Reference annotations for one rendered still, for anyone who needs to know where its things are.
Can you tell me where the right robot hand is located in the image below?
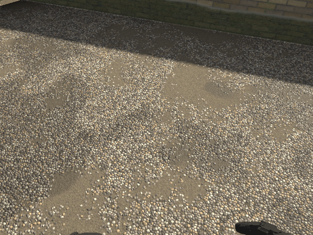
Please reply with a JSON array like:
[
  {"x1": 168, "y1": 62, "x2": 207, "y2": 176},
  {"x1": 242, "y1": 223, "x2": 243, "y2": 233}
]
[{"x1": 235, "y1": 220, "x2": 290, "y2": 235}]

